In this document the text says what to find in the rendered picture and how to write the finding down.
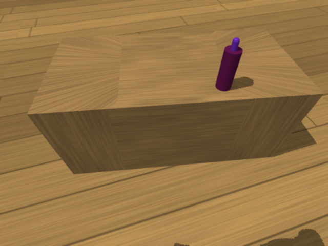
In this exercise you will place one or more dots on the bottle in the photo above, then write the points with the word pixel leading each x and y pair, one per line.
pixel 229 63

